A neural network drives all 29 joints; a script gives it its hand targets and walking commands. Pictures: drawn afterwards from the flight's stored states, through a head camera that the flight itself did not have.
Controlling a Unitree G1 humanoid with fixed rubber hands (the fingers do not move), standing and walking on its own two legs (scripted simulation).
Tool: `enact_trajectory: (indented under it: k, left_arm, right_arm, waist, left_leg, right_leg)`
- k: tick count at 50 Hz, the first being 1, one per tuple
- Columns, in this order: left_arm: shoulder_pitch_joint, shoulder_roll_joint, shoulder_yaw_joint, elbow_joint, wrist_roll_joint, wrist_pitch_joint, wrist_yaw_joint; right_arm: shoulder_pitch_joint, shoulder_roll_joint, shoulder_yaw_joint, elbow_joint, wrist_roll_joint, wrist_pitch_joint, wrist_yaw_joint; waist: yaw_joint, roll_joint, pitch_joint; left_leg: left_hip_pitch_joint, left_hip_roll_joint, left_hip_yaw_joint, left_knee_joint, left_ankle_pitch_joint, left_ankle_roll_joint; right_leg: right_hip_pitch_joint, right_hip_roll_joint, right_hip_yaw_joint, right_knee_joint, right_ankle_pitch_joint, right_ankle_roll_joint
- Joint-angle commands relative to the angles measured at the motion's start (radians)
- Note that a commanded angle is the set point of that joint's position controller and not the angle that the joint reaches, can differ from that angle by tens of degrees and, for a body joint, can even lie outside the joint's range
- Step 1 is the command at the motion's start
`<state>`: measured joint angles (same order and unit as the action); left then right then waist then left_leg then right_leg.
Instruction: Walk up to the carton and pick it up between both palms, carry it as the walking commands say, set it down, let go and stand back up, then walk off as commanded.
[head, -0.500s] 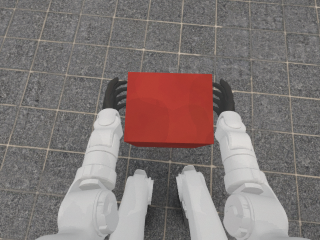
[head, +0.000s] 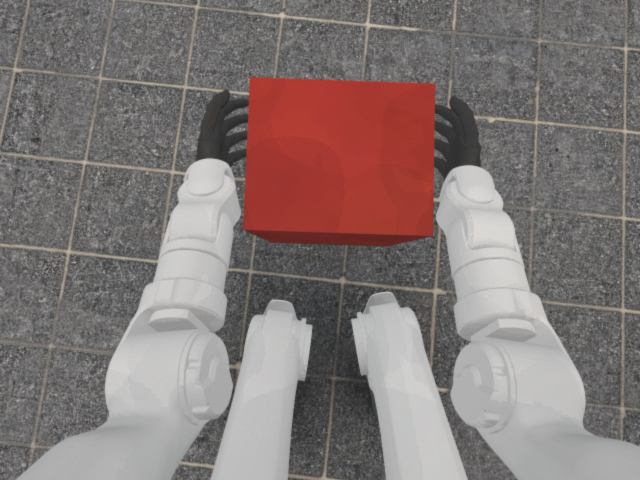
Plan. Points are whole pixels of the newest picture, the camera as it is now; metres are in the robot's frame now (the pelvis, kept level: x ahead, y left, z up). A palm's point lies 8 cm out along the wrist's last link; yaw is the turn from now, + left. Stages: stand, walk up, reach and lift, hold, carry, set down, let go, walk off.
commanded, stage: set down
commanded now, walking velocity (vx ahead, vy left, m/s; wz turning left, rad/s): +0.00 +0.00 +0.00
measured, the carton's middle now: (334, 181) +0.47 -0.02 -0.18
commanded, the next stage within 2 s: none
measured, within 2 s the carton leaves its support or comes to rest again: neither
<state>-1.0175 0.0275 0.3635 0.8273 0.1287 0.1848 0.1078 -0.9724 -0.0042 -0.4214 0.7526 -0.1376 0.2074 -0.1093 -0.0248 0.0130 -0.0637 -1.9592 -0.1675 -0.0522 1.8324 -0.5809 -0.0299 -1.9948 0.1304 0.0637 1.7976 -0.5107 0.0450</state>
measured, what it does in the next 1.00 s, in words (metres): lowers itself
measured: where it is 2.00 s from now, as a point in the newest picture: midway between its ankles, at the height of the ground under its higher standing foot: (328, 396)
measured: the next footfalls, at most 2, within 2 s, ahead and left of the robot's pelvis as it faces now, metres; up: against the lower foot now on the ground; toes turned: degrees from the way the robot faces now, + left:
none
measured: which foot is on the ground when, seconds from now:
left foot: down 0.00-1.00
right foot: down 0.00-1.00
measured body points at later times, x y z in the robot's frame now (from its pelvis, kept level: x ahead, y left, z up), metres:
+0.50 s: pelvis -0.01 +0.00 -0.06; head +0.31 -0.01 +0.25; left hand +0.52 +0.13 -0.20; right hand +0.50 -0.17 -0.20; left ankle +0.09 +0.11 -0.45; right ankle +0.11 -0.12 -0.45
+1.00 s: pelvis +0.00 +0.00 -0.10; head +0.33 +0.00 +0.19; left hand +0.53 +0.13 -0.25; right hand +0.51 -0.17 -0.25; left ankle +0.09 +0.11 -0.45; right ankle +0.11 -0.12 -0.45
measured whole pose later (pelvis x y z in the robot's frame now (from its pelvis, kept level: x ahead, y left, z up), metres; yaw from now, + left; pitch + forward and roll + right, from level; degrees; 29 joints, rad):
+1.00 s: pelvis +0.00 +0.00 -0.10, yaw +0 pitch +40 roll -1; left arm -1.27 0.15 0.24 0.94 -0.01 0.17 0.16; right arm -1.21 -0.13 -0.35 0.87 -0.01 0.18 -0.14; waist -0.03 0.01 0.16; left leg -2.24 -0.19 -0.03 2.18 -0.63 -0.04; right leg -2.27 0.14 0.03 2.14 -0.56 0.07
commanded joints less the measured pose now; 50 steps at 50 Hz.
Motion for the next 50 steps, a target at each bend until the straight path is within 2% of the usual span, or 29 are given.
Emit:
enact_trajectory:
  k: [1,29,38,41,46,50]
  left_arm:
    - [-0.605,-0.928,-0.434,-0.030,-0.075,-0.019,-0.171]
    - [-0.801,-0.860,-0.463,-0.011,-0.153,-0.019,-0.168]
    - [-0.854,-0.834,-0.484,-0.002,-0.188,-0.026,-0.171]
    - [-0.868,-0.847,-0.505,-0.019,-0.200,-0.029,-0.168]
    - [-0.855,-0.860,-0.525,-0.029,-0.219,-0.040,-0.168]
    - [-0.835,-0.849,-0.498,0.008,-0.200,-0.040,-0.171]
  right_arm:
    - [-0.636,0.912,0.480,-0.023,0.083,-0.017,0.185]
    - [-0.836,0.831,0.500,-0.005,0.155,-0.026,0.199]
    - [-0.893,0.794,0.504,0.000,0.182,-0.039,0.207]
    - [-0.921,0.796,0.517,-0.032,0.206,-0.045,0.212]
    - [-0.883,0.795,0.517,-0.002,0.211,-0.049,0.213]
    - [-0.865,0.794,0.493,0.030,0.196,-0.049,0.219]
  waist:
    - [-0.012,-0.001,-1.015]
    - [-0.020,0.008,-1.029]
    - [-0.032,0.013,-1.002]
    - [-0.027,0.046,-1.020]
    - [-0.050,0.047,-0.989]
    - [-0.042,0.045,-0.927]
  left_leg:
    - [0.425,-0.034,0.071,-0.165,0.243,0.002]
    - [0.287,-0.022,0.090,0.058,0.281,0.002]
    - [0.254,-0.016,0.092,0.120,0.284,0.003]
    - [0.266,-0.017,0.096,0.136,0.319,0.001]
    - [0.265,-0.020,0.086,0.153,0.359,-0.004]
    - [0.239,-0.019,0.084,0.153,0.338,-0.002]
  right_leg:
    - [0.615,0.044,-0.099,-0.112,0.261,-0.004]
    - [0.438,0.032,-0.124,0.117,0.290,-0.003]
    - [0.385,0.026,-0.132,0.181,0.293,-0.007]
    - [0.382,0.027,-0.127,0.198,0.326,-0.012]
    - [0.373,0.028,-0.132,0.218,0.366,-0.013]
    - [0.332,0.026,-0.132,0.221,0.340,-0.014]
